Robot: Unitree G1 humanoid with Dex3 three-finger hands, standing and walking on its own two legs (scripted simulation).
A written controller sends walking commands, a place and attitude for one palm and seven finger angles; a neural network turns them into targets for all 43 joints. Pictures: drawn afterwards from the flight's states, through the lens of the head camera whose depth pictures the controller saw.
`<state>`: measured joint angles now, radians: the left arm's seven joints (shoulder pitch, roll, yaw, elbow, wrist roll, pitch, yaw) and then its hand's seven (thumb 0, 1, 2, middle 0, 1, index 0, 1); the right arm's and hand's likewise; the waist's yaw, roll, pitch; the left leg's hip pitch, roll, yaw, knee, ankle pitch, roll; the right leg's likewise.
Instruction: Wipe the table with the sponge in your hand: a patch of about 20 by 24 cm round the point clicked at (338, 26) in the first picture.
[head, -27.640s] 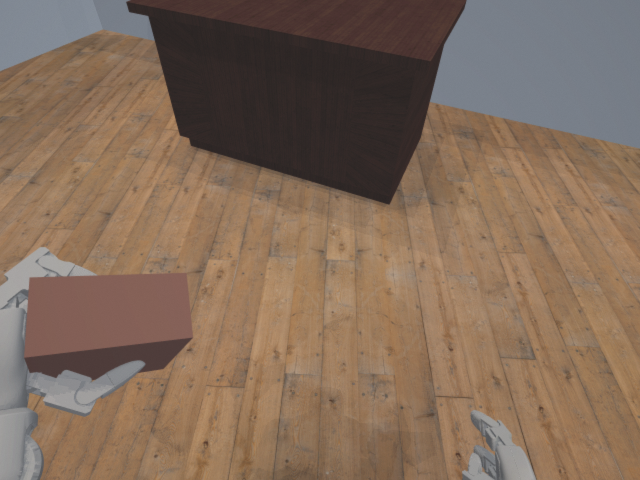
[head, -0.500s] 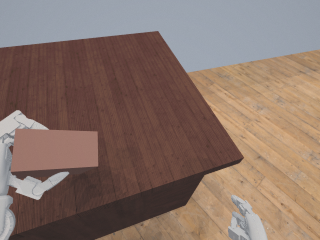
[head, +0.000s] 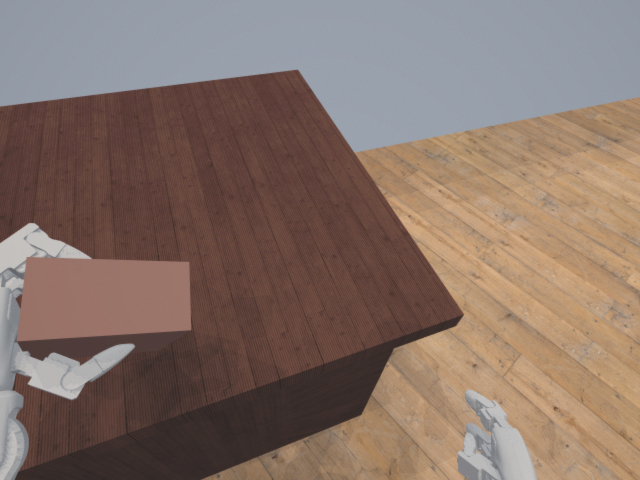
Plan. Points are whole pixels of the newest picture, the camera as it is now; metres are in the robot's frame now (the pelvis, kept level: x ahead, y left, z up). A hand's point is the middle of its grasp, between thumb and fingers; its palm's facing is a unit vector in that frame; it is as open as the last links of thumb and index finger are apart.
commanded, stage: shuffle to correct the standing spot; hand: left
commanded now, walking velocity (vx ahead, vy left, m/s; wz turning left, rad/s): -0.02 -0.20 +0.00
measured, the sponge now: (128, 312) +0.24 +0.21 +0.14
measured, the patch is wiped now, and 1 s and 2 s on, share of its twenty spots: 0.00 0.00 0.00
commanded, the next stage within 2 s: none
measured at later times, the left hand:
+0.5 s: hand (145, 318) +0.22 +0.19 +0.15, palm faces +0.31 -0.86 -0.40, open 10.1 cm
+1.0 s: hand (148, 316) +0.23 +0.19 +0.15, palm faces +0.32 -0.85 -0.41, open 10.1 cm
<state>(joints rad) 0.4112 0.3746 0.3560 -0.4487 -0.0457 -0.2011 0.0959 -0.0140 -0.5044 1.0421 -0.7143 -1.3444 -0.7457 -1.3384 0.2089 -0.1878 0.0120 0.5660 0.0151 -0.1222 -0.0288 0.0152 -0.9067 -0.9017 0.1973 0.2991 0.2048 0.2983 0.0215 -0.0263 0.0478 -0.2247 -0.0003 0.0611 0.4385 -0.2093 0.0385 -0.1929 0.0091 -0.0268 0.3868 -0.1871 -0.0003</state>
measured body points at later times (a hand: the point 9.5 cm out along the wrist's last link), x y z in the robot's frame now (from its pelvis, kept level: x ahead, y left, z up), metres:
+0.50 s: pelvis +0.00 -0.05 -0.01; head +0.03 -0.04 +0.44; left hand +0.20 +0.23 +0.17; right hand +0.17 -0.30 -0.08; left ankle +0.02 +0.09 -0.74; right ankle +0.01 -0.12 -0.74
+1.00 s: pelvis +0.01 -0.06 -0.01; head +0.04 -0.04 +0.44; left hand +0.20 +0.23 +0.18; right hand +0.18 -0.29 -0.09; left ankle +0.02 +0.09 -0.74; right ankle +0.01 -0.12 -0.74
